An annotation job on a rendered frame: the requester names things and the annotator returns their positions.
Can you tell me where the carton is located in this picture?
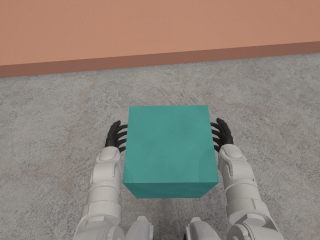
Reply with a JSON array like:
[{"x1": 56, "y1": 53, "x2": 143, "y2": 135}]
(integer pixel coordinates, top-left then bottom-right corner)
[{"x1": 122, "y1": 105, "x2": 219, "y2": 199}]

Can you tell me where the robot left upper arm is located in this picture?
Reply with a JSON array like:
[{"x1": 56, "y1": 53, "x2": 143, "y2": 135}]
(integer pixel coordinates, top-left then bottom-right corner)
[{"x1": 73, "y1": 224, "x2": 125, "y2": 240}]

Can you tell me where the robot right forearm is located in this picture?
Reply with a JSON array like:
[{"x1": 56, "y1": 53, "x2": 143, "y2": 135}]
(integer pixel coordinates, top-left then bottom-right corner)
[{"x1": 217, "y1": 144, "x2": 282, "y2": 236}]

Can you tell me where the left robot hand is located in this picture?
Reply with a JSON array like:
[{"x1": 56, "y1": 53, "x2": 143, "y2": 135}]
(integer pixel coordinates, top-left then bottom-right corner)
[{"x1": 105, "y1": 120, "x2": 128, "y2": 153}]

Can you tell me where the robot left forearm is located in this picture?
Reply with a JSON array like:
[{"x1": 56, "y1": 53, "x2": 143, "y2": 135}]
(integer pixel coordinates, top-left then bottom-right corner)
[{"x1": 72, "y1": 146, "x2": 123, "y2": 240}]

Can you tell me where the left robot shin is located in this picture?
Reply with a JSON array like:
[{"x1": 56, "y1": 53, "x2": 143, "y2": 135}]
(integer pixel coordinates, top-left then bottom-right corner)
[{"x1": 137, "y1": 216, "x2": 148, "y2": 222}]

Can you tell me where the robot left thigh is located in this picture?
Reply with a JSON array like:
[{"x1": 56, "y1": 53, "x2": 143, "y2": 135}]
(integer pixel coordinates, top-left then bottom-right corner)
[{"x1": 124, "y1": 220, "x2": 154, "y2": 240}]

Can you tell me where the robot right upper arm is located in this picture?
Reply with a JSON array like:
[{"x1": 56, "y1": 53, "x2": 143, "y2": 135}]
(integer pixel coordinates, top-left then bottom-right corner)
[{"x1": 226, "y1": 222, "x2": 284, "y2": 240}]

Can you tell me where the right robot hand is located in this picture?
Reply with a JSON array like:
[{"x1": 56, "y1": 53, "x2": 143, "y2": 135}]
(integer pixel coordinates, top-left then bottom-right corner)
[{"x1": 210, "y1": 118, "x2": 234, "y2": 153}]

